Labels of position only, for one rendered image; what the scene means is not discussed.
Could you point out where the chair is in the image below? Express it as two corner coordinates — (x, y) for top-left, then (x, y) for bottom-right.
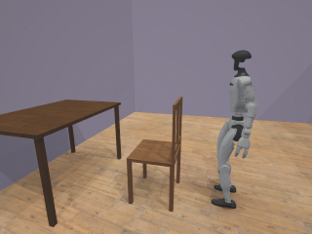
(127, 97), (183, 212)

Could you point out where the robot left forearm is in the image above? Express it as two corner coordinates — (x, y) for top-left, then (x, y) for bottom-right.
(241, 103), (256, 137)

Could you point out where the right robot foot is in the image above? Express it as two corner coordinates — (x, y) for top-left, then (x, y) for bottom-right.
(214, 184), (237, 193)

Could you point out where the left robot hand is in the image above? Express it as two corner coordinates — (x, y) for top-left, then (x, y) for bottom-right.
(234, 136), (251, 159)

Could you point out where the left robot shin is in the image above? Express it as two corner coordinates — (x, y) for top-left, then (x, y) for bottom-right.
(217, 165), (231, 203)

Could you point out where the left robot upper arm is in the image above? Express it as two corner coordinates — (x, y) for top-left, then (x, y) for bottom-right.
(238, 76), (257, 111)

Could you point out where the table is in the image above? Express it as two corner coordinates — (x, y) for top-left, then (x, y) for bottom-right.
(0, 99), (122, 227)

